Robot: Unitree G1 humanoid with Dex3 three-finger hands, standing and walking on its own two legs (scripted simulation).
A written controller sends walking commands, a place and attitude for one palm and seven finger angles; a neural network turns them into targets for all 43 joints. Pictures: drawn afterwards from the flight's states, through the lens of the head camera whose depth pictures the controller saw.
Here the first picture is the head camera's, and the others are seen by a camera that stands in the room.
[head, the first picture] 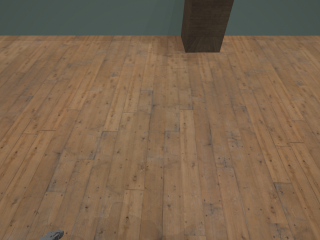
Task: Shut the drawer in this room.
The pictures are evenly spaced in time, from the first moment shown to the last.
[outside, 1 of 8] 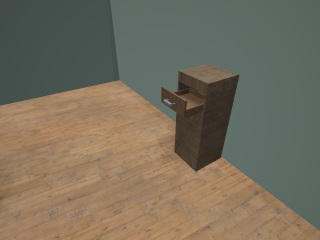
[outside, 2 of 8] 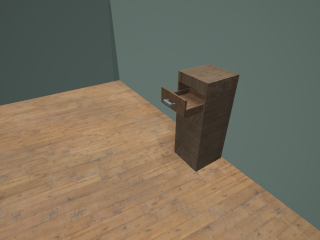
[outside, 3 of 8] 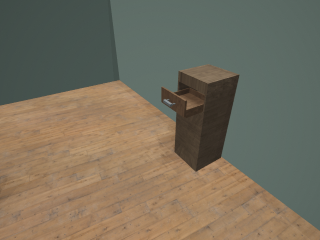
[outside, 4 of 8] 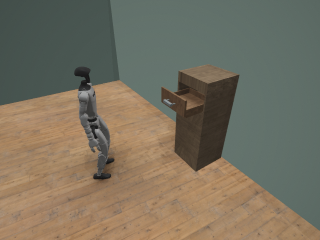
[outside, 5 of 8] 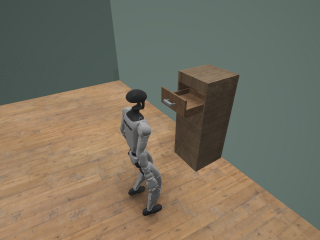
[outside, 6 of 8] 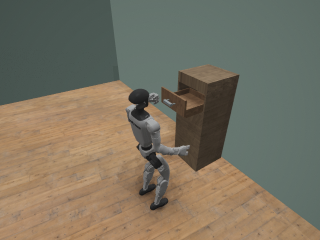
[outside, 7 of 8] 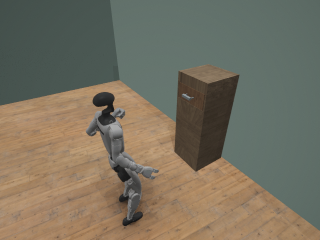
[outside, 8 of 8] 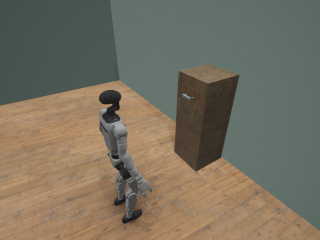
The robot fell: no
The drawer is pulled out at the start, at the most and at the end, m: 0.24 0.24 0.00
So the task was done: yes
